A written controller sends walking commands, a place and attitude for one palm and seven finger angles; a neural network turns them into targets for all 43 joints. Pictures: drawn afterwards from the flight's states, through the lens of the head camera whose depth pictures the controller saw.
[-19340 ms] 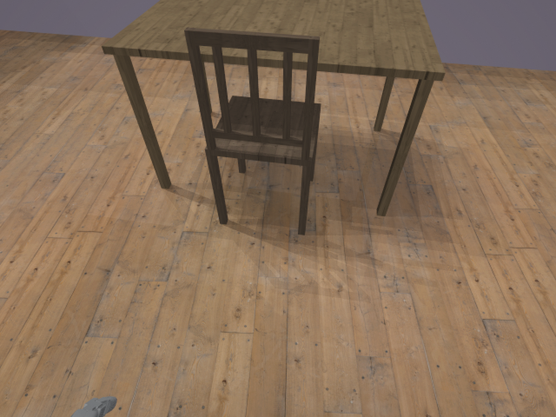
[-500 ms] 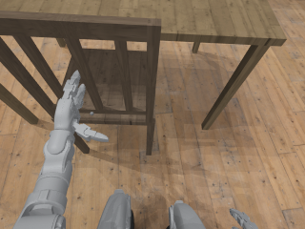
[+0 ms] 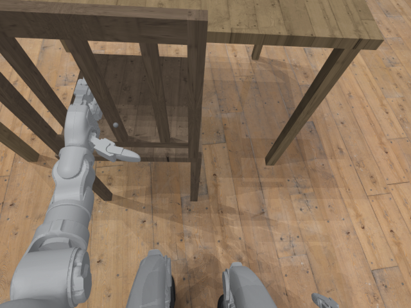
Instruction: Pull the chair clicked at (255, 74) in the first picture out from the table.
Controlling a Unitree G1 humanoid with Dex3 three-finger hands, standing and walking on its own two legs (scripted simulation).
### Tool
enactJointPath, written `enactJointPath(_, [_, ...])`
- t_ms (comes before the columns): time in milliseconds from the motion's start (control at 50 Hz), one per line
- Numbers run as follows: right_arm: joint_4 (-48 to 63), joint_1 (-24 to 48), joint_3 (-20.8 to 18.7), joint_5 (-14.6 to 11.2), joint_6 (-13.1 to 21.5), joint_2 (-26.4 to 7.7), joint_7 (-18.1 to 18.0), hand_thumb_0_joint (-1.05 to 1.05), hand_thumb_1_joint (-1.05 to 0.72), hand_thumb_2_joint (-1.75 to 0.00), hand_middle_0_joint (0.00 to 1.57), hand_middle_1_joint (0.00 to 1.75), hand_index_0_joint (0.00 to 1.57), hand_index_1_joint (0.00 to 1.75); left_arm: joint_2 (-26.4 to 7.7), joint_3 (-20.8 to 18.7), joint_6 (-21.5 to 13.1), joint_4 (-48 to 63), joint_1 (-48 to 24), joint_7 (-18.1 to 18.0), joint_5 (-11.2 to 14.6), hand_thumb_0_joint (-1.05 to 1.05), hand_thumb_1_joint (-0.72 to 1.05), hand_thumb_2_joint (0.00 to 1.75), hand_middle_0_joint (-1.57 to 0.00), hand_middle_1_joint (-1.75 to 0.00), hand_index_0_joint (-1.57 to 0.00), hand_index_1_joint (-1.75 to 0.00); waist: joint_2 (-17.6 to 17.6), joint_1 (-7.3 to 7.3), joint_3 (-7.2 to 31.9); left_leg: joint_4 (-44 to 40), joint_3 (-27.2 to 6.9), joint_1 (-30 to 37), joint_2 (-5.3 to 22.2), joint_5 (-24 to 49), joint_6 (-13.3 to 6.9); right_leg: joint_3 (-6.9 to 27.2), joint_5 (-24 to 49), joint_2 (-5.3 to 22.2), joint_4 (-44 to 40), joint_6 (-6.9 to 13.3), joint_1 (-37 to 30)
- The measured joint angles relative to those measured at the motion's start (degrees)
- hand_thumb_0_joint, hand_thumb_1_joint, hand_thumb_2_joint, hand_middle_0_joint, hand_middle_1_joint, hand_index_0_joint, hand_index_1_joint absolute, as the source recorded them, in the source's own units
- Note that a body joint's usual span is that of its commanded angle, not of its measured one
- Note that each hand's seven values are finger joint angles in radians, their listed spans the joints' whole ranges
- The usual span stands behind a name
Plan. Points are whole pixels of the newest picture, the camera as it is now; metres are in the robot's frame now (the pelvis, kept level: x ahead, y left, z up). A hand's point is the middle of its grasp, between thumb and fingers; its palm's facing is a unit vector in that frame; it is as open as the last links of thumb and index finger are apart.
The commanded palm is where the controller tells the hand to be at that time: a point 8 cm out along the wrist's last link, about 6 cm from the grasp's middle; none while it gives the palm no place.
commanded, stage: push the fingers through the gap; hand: left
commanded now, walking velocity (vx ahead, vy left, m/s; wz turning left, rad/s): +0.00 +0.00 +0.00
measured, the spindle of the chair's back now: (104, 100) +0.51 +0.19 +0.04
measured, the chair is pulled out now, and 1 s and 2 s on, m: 0.00 0.00 0.02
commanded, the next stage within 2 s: hook a spindle and tug to test in 0.54 s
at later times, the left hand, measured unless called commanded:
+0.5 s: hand (113, 119) +0.47 +0.17 +0.04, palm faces -0.02 -1.00 -0.04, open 16.9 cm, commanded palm +0.44 +0.21 +0.03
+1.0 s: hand (114, 119) +0.47 +0.17 +0.03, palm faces -0.01 -1.00 -0.02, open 15.4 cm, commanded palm +0.44 +0.21 +0.03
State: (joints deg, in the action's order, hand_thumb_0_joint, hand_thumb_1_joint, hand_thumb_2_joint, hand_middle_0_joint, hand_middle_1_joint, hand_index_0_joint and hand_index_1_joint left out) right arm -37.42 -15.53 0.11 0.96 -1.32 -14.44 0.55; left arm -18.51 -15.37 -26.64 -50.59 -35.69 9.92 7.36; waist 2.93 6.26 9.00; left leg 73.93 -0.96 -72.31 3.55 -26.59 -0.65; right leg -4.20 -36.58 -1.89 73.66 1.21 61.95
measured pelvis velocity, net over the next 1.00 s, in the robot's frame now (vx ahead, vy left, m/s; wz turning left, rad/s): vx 0.00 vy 0.01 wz -0.01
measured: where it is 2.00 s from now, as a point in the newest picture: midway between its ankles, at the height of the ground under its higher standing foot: outside the picture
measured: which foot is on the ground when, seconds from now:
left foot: down 0.00-1.00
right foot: down 0.00-1.00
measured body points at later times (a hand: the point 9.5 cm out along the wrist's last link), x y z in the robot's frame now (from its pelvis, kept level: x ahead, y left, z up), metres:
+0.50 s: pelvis +0.00 +0.01 +0.00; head +0.14 +0.02 +0.43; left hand +0.46 +0.22 +0.04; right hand +0.05 -0.25 -0.12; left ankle +0.07 +0.11 -0.61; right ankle -0.02 -0.11 -0.61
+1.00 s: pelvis +0.00 +0.01 +0.00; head +0.14 +0.03 +0.43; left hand +0.46 +0.22 +0.04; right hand +0.06 -0.25 -0.12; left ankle +0.07 +0.11 -0.61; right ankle -0.02 -0.11 -0.61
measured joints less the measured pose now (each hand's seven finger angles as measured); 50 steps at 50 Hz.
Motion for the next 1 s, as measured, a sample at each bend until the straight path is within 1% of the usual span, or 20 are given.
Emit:
enactJointPath(120, [-0.3, -0.4, 0.0, 0.4, -0.5, 0.1, 0.4, 0.01, -0.91, -0.90, 0.20, 0.30, 0.20, 0.29, -0.9, -0.8, -0.4, -3.1, -3.2, -0.2, -1.0, -0.01, -0.50, 0.30, -0.06, -0.08, -0.05, -0.08, 0.1, 0.59, 0.2, 0.6, -0.1, -1.1, 0.1, -0.1, -0.1, 0.0, -0.1, -0.1, 0.4, -0.1, 1.0])
enactJointPath(220, [-0.3, -0.6, 0.2, 0.6, -1.2, 0.1, 0.6, 0.01, -0.91, -0.90, 0.20, 0.30, 0.20, 0.29, -1.9, -1.9, -0.1, -5.6, -5.8, 0.2, -1.6, -0.01, -0.50, 0.30, -0.06, -0.08, -0.05, -0.08, 0.1, 1.27, 0.0, 1.2, 0.0, -2.1, 0.2, -0.3, -0.2, 0.1, -0.1, -0.2, 0.9, -0.2, 2.0])
enactJointPath(280, [0.2, -0.9, 0.2, 0.6, -1.8, 0.2, 0.8, 0.01, -0.91, -0.90, 0.20, 0.30, 0.20, 0.29, -2.1, -2.8, -0.3, -4.7, -5.3, 0.6, -1.5, -0.01, -0.50, 0.30, -0.06, -0.08, -0.06, -0.08, 0.2, 1.58, -0.1, 1.1, 0.2, -2.2, 0.4, -0.4, -0.4, 0.3, 0.0, -0.3, 0.8, -0.3, 2.2])
enactJointPath(360, [0.6, -1.5, 0.2, 0.5, -2.5, 0.3, 1.0, 0.01, -0.91, -0.90, 0.20, 0.30, 0.20, 0.29, -2.0, -3.3, 0.1, -3.4, -3.6, 0.7, -1.5, -0.01, -0.50, 0.30, -0.06, -0.08, -0.06, -0.08, 0.2, 1.58, -0.1, 0.6, 0.6, -1.7, 0.5, -0.4, -0.5, 0.7, 0.2, -0.4, 0.2, -0.5, 1.8])
enactJointPath(480, [0.6, -1.9, 0.1, 0.3, -2.8, 0.6, 1.2, 0.01, -0.91, -0.90, 0.20, 0.30, 0.20, 0.29, -1.1, -2.0, 0.1, -0.3, -0.8, -0.1, -1.0, -0.01, -0.50, 0.30, -0.06, -0.08, -0.06, -0.08, 0.2, 1.14, 0.0, -0.4, 0.7, -0.3, 0.3, -0.3, -0.7, 0.8, 0.5, -0.2, -1.1, -0.7, 0.3])
enactJointPath(560, [0.3, -1.4, 0.1, 0.3, -2.7, 0.6, 1.3, 0.01, -0.91, -0.90, 0.20, 0.30, 0.20, 0.29, -0.1, -0.9, -0.2, -0.4, -0.6, -0.4, -1.0, -0.01, -0.50, 0.30, -0.06, -0.08, -0.06, -0.08, 0.1, 0.86, 0.4, -0.8, 0.6, 0.3, 0.1, -0.1, -0.8, 0.7, 0.7, -0.1, -1.7, -0.9, -0.5])
enactJointPath(620, [0.4, -0.9, 0.1, 0.4, -2.7, 0.5, 1.3, 0.01, -0.91, -0.90, 0.20, 0.30, 0.20, 0.29, 0.2, -0.4, -0.3, -1.4, -1.0, -0.9, -1.4, -0.01, -0.50, 0.30, -0.06, -0.08, -0.06, -0.08, 0.0, 0.96, 0.6, -0.9, 0.5, 0.5, 0.0, -0.1, -0.8, 0.6, 0.7, 0.0, -1.8, -0.9, -0.7])
enactJointPath(720, [1.2, -0.1, 0.2, 0.5, -2.8, 0.4, 1.3, 0.01, -0.91, -0.90, 0.20, 0.30, 0.20, 0.29, 0.1, -1.0, -1.0, -2.5, -1.4, -1.4, -1.9, -0.01, -0.50, 0.30, -0.07, -0.09, -0.07, -0.09, -0.1, 1.31, 0.6, -0.5, 0.5, 0.3, 0.0, -0.1, -0.9, 0.6, 0.7, -0.1, -1.4, -0.9, -0.5])
enactJointPath(780, [1.4, 0.1, 0.2, 0.6, -2.9, 0.3, 1.3, 0.01, -0.91, -0.90, 0.20, 0.30, 0.20, 0.29, -0.3, -1.3, -1.5, -3.0, -1.8, -1.3, -1.9, -0.01, -0.50, 0.30, -0.09, -0.15, -0.09, -0.15, -0.2, 1.30, 0.4, -0.2, 0.5, 0.0, 0.1, -0.1, -0.9, 0.6, 0.6, -0.1, -1.0, -0.9, -0.2])
enactJointPath(840, [1.3, 0.1, 0.3, 0.6, -3.0, 0.3, 1.3, 0.01, -0.91, -0.90, 0.20, 0.30, 0.20, 0.29, -0.8, -1.4, -1.8, -3.8, -2.5, -1.0, -1.9, -0.01, -0.50, 0.30, -0.12, -0.25, -0.12, -0.25, -0.2, 1.22, 0.3, 0.2, 0.4, -0.4, 0.0, -0.1, -0.9, 0.5, 0.5, -0.1, -0.6, -0.9, 0.2])
enactJointPath(920, [1.0, 0.0, 0.2, 0.6, -3.1, 0.3, 1.2, 0.01, -0.91, -0.90, 0.20, 0.30, 0.20, 0.29, -0.8, -0.7, -1.6, -3.7, -3.3, -0.6, -1.5, -0.01, -0.50, 0.30, -0.17, -0.42, -0.17, -0.42, -0.1, 1.05, 0.0, 0.5, 0.2, -0.9, -0.1, 0.0, -0.9, 0.3, 0.5, 0.0, -0.4, -0.9, 0.6])
enactJointPath(1000, [0.6, -0.3, 0.4, 0.5, -3.3, 0.4, 1.0, 0.01, -0.91, -0.90, 0.20, 0.30, 0.20, 0.29, -0.8, -1.5, -1.3, -4.0, -3.8, -0.5, -1.3, -0.01, -0.50, 0.30, -0.23, -0.61, -0.23, -0.61, -0.1, 1.12, 0.0, 0.4, 0.2, -1.1, 0.0, 0.0, -0.9, 0.4, 0.6, -0.1, -0.4, -0.9, 0.8])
